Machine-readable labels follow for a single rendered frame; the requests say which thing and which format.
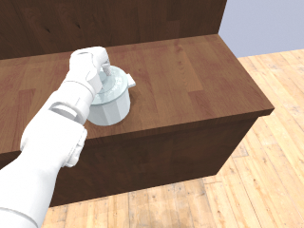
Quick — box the lid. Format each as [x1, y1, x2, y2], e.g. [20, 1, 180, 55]
[90, 66, 128, 106]

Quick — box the table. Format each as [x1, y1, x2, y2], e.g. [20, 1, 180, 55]
[0, 0, 275, 208]

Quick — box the robot left forearm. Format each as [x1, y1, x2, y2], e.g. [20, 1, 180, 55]
[20, 50, 102, 151]

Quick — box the robot left hand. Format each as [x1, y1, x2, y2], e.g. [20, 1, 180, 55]
[70, 47, 111, 89]

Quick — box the knob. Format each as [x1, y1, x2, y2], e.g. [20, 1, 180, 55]
[99, 71, 107, 85]

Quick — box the robot left upper arm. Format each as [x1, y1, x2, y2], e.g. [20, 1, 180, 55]
[0, 110, 87, 228]

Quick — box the pot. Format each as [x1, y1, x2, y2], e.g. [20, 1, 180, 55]
[87, 73, 136, 126]

